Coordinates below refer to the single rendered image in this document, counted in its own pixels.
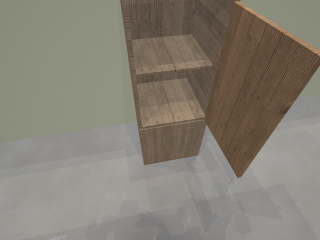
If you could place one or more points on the cupboard door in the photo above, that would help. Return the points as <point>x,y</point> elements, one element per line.
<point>261,71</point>

